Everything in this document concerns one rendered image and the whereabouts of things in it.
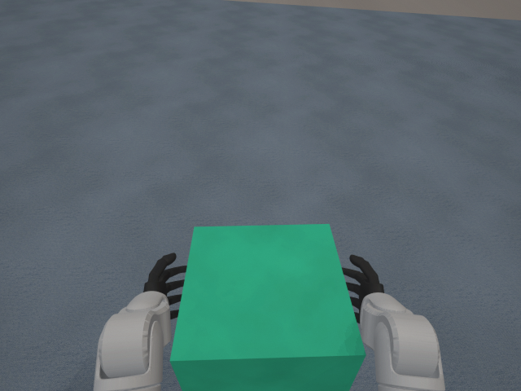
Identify robot left forearm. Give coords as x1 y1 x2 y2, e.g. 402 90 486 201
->
93 291 172 391

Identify robot right forearm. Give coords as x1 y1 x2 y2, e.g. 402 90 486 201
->
360 292 445 391

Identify carton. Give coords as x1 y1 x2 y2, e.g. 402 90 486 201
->
170 224 366 391

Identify right robot hand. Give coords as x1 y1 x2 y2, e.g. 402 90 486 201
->
342 255 384 323

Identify left robot hand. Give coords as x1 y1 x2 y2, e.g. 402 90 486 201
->
143 253 187 320

